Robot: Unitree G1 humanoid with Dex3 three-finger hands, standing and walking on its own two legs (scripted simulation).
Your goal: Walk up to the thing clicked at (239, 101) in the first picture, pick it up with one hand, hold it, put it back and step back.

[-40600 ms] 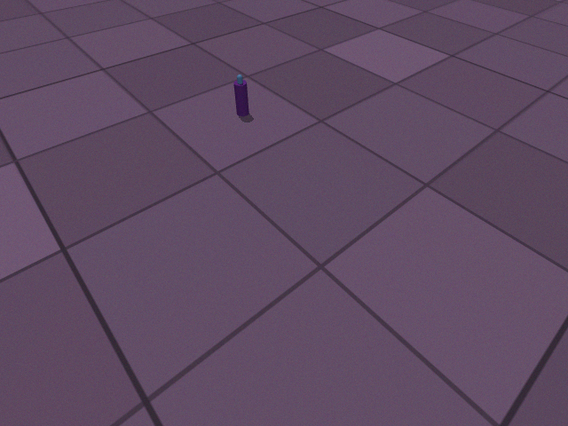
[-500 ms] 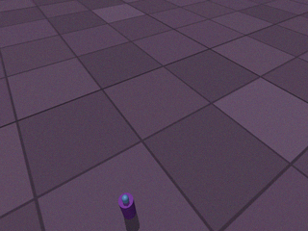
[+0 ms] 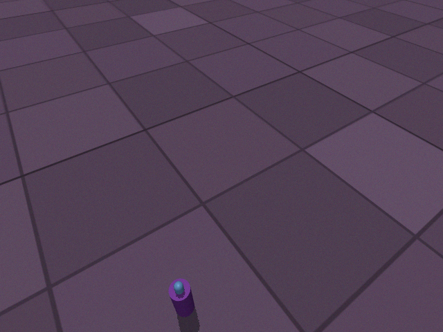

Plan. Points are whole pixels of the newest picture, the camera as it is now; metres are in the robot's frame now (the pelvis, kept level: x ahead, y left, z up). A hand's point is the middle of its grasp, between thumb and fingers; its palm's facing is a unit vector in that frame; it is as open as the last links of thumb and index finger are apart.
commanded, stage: stand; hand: left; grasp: from the side
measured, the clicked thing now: (181, 296) +0.39 +0.18 -0.65
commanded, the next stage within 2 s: step back in 0.36 s
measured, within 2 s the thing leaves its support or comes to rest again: neither
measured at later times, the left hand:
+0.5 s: hand out of the picture +0.08 +0.26 -0.16, palm faces +0.02 -0.93 -0.36, open 7.4 cm
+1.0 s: hand out of the picture +0.04 +0.31 -0.18, palm faces -0.08 -0.92 -0.37, open 7.4 cm
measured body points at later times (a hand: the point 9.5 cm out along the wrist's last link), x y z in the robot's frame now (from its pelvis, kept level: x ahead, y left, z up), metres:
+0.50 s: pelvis -0.01 +0.00 -0.01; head +0.03 +0.00 +0.44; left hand +0.08 +0.31 -0.14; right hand +0.08 -0.31 -0.14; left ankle +0.00 +0.13 -0.74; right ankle -0.01 -0.12 -0.75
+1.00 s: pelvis -0.09 +0.05 -0.03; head -0.01 +0.06 +0.42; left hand +0.04 +0.36 -0.15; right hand +0.00 -0.26 -0.14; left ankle -0.04 +0.14 -0.75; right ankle -0.12 -0.08 -0.72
